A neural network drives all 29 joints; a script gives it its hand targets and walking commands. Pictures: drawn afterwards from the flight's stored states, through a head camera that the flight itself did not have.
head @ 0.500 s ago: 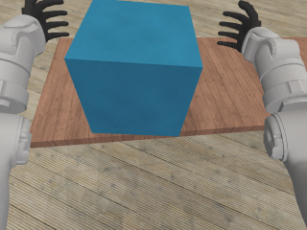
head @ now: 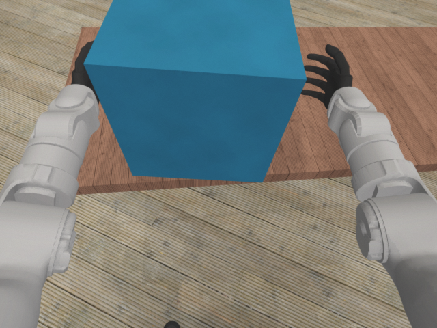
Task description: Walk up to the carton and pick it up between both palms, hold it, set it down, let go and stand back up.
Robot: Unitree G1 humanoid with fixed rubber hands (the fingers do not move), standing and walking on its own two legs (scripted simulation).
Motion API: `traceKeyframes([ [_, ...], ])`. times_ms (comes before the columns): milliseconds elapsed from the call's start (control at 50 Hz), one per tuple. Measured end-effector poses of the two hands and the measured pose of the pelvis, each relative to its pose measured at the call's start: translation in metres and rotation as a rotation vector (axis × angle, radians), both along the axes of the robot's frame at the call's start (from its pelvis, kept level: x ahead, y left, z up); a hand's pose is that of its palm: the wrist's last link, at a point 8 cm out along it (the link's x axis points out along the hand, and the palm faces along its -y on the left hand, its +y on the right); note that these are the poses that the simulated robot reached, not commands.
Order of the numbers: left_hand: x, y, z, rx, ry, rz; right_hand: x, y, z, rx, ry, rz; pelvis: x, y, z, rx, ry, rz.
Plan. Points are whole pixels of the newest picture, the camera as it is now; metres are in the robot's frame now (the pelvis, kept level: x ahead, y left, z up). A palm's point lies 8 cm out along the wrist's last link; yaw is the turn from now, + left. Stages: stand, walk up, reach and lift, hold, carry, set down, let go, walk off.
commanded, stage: reach and lift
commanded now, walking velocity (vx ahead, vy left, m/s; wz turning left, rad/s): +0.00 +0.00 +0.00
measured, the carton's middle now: (202, 82) +0.52 +0.04 +0.13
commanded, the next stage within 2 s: none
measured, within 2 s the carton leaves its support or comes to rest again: neither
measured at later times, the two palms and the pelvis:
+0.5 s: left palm (109, 91) +0.51 +0.20 +0.11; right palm (311, 104) +0.51 -0.17 +0.09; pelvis -0.06 +0.01 +0.00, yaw -1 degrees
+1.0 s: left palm (128, 85) +0.52 +0.17 +0.12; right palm (316, 98) +0.51 -0.17 +0.11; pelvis -0.04 +0.01 +0.01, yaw -3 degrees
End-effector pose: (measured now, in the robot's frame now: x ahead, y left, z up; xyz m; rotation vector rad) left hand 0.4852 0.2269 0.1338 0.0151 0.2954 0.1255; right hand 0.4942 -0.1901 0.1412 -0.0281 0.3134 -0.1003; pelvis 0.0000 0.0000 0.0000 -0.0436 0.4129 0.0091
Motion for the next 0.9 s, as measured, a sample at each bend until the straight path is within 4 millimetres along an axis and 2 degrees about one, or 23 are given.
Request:
traceKeyframes([
  [200,0.009,-0.011,-0.007,0.000,-0.045,-0.003,0.010,0.006,-0.012,-0.002,-0.027,0.019,-0.010,0.000,-0.003,-0.003,0.024,-0.009],
  [360,0.016,-0.015,-0.020,0.003,-0.060,-0.019,0.012,0.010,-0.033,-0.010,-0.051,0.028,-0.025,0.003,-0.002,-0.002,0.001,-0.007],
  [420,0.018,-0.018,-0.026,0.002,-0.077,-0.032,0.013,0.015,-0.041,0.003,-0.077,0.037,-0.038,0.005,0.001,0.000,-0.090,-0.006],
  [480,0.024,-0.021,-0.027,-0.005,-0.120,-0.032,0.016,0.022,-0.045,0.052,-0.126,0.030,-0.058,0.006,0.006,-0.001,-0.317,-0.007],
  [500,0.026,-0.022,-0.026,-0.025,-0.129,-0.025,0.017,0.024,-0.047,0.084,-0.133,0.015,-0.060,0.006,0.004,-0.005,-0.319,-0.008],
  [540,0.030,-0.027,-0.024,-0.068,-0.106,-0.011,0.019,0.031,-0.049,0.129,-0.110,-0.001,-0.059,0.005,0.002,-0.013,-0.300,-0.009],
  [600,0.030,-0.036,-0.015,-0.038,-0.057,-0.012,0.021,0.038,-0.041,0.070,-0.081,-0.004,-0.053,0.004,0.000,-0.021,-0.325,-0.008],
  [700,0.028,-0.042,0.011,0.009,-0.070,-0.028,0.021,0.031,-0.008,0.057,-0.120,-0.024,-0.037,0.003,0.002,-0.020,-0.402,-0.004],
  [760,0.031,-0.046,0.020,0.012,-0.077,-0.037,0.023,0.027,0.010,0.044,-0.146,-0.023,-0.031,0.004,0.004,-0.013,-0.422,-0.003],
  [820,0.035,-0.049,0.014,0.004,-0.073,-0.040,0.024,0.024,0.012,0.028,-0.148,-0.028,-0.027,0.006,0.007,-0.004,-0.377,-0.010],
  [900,0.036,-0.055,-0.007,0.004,-0.062,-0.043,0.023,0.021,-0.010,0.041,-0.135,-0.054,-0.030,0.010,0.010,0.005,-0.344,-0.026],
])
